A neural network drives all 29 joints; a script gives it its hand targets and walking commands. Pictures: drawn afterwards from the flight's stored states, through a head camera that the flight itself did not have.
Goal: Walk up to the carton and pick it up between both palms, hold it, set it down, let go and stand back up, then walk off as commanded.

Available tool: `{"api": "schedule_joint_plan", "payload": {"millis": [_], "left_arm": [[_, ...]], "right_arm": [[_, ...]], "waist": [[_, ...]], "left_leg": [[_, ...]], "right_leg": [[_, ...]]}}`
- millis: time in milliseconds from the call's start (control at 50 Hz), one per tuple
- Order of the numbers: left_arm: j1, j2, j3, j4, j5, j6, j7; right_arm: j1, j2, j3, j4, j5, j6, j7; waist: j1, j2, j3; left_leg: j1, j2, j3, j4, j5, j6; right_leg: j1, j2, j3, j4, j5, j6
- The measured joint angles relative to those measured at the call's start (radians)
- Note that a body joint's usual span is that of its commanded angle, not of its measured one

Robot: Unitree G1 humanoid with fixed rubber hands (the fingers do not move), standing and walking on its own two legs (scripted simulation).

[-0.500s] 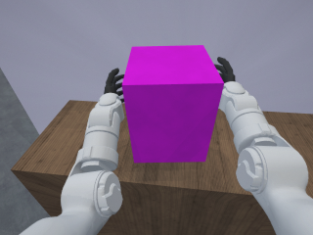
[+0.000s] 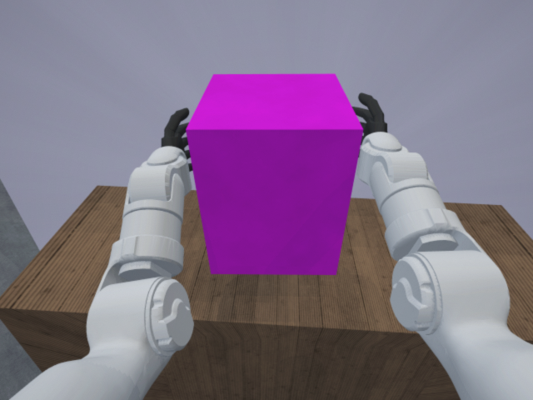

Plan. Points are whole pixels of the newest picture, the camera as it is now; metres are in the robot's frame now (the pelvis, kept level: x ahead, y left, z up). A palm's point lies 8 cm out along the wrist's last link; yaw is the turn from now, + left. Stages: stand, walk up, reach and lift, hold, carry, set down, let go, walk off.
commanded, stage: reach and lift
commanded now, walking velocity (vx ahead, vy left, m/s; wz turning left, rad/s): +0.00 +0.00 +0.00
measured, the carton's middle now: (273, 172) +0.42 +0.04 +0.21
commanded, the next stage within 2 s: hold in 1.22 s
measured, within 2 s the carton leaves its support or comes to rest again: neither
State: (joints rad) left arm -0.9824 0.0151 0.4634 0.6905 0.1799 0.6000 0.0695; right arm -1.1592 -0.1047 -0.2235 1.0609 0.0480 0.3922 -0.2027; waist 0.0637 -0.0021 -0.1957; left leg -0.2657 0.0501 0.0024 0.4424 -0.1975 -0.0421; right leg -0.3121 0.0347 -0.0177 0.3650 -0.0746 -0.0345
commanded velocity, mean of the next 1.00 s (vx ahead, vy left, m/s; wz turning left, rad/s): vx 0.00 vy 0.00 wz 0.00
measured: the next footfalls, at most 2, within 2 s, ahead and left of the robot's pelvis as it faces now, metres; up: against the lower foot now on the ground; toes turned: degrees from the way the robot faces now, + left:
none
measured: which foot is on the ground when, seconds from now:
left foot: down 0.00-1.00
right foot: down 0.00-1.00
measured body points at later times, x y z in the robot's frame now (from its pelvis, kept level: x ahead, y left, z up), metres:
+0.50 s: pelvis +0.01 +0.00 +0.00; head -0.06 +0.01 +0.45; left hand +0.41 +0.18 +0.26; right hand +0.43 -0.11 +0.28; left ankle +0.02 +0.14 -0.74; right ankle +0.07 -0.10 -0.74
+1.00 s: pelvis +0.01 +0.00 +0.00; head -0.05 +0.02 +0.45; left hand +0.41 +0.18 +0.28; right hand +0.43 -0.11 +0.30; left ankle +0.02 +0.14 -0.74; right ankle +0.07 -0.10 -0.74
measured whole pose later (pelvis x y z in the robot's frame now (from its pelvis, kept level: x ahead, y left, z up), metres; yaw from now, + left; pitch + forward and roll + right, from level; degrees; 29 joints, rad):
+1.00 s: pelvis +0.01 +0.00 +0.00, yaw +0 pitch +1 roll -1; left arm -1.00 0.04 0.43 0.48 0.18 0.82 0.05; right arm -1.16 -0.10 -0.20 0.86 0.22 0.57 -0.28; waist 0.00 -0.01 -0.19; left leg -0.25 0.05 0.00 0.44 -0.21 -0.04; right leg -0.30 0.03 -0.02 0.36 -0.09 -0.03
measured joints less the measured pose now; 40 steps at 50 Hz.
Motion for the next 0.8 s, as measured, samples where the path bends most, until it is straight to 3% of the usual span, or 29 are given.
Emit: {"api": "schedule_joint_plan", "payload": {"millis": [480, 800], "left_arm": [[-0.019, 0.016, -0.009, -0.058, 0.0, 0.091, -0.012], [-0.019, 0.026, -0.03, -0.145, 0.0, 0.172, -0.019]], "right_arm": [[0.0, 0.003, 0.004, -0.073, 0.086, 0.074, -0.04], [0.0, 0.003, 0.019, -0.149, 0.138, 0.137, -0.065]], "waist": [[-0.044, -0.013, 0.003], [-0.053, -0.013, 0.003]], "left_leg": [[0.011, -0.001, -0.001, 0.0, -0.009, 0.003], [0.011, -0.001, -0.001, 0.0, -0.015, 0.003]], "right_leg": [[0.015, -0.001, 0.0, -0.008, -0.005, 0.004], [0.016, -0.001, 0.0, -0.008, -0.01, 0.005]]}}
